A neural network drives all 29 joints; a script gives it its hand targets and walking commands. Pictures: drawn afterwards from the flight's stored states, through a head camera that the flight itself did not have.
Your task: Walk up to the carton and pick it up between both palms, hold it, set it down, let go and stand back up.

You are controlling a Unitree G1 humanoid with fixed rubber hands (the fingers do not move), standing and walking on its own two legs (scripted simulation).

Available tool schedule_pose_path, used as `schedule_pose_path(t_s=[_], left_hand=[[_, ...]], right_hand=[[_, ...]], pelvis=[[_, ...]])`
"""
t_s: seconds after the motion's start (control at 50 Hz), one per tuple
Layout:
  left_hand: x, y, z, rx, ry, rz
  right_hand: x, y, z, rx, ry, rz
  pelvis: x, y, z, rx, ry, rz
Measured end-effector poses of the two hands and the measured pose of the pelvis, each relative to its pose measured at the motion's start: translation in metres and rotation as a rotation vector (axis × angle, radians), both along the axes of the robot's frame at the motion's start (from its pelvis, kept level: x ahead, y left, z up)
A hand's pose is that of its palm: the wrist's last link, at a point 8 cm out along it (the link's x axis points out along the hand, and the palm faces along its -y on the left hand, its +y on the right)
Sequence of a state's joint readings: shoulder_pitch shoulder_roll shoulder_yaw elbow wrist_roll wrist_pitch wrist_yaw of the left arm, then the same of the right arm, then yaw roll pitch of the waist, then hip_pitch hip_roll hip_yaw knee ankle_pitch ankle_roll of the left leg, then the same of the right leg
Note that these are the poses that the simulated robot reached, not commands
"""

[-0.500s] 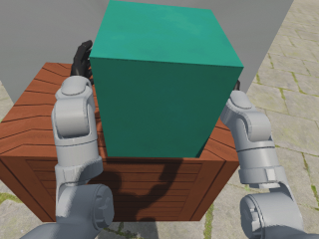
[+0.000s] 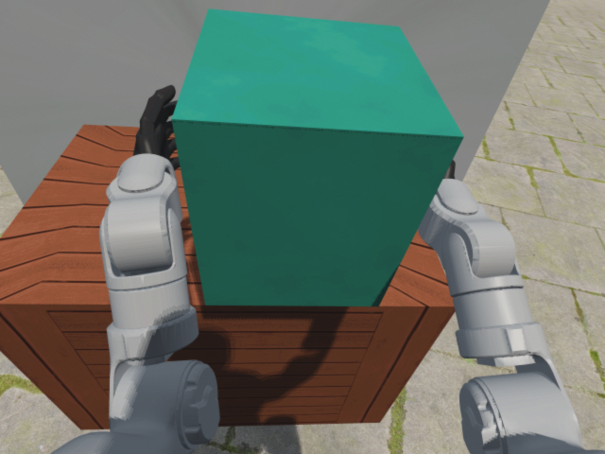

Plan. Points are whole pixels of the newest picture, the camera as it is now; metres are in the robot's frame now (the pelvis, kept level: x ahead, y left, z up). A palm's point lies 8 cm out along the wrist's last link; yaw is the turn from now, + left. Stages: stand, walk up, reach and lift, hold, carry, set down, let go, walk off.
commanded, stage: hold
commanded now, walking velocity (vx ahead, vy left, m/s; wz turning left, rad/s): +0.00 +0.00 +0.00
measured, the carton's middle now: (300, 169) +0.38 +0.00 +0.21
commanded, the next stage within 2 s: none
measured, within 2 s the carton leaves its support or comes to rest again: neither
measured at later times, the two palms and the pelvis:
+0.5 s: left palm (156, 159) +0.36 +0.16 +0.24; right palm (432, 181) +0.35 -0.15 +0.22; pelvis +0.00 +0.00 +0.00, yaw +0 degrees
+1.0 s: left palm (157, 158) +0.36 +0.16 +0.24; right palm (433, 179) +0.35 -0.15 +0.22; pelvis +0.00 +0.00 +0.00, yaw +1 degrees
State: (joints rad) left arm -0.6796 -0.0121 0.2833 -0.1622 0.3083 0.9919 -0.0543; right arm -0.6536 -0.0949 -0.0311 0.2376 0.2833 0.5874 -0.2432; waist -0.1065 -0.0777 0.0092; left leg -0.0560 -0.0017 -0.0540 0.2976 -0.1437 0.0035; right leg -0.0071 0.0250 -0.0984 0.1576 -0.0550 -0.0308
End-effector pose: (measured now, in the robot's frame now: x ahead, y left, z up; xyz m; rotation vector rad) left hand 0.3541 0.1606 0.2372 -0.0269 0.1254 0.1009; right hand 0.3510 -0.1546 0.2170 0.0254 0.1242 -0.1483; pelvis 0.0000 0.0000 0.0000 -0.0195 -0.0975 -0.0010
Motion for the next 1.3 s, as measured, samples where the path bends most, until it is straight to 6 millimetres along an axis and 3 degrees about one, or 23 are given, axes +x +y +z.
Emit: schedule_pose_path(t_s=[0.54,1.3], left_hand=[[0.002,0.0004,0.0007,-0.002,0.005,-0.007],[-0.0002,0.0014,0.0005,-0.004,-0.016,-0.001]], right_hand=[[0.001,0.0009,0.0007,0.0,0.004,-0.005],[0.0016,0.0014,0.003,-0.005,-0.021,0.001]], pelvis=[[-0.0051,-0.0028,-0.0002,0.001,0.014,0.007],[0.0032,-0.0014,0.0005,0.0,0.012,0.007]])
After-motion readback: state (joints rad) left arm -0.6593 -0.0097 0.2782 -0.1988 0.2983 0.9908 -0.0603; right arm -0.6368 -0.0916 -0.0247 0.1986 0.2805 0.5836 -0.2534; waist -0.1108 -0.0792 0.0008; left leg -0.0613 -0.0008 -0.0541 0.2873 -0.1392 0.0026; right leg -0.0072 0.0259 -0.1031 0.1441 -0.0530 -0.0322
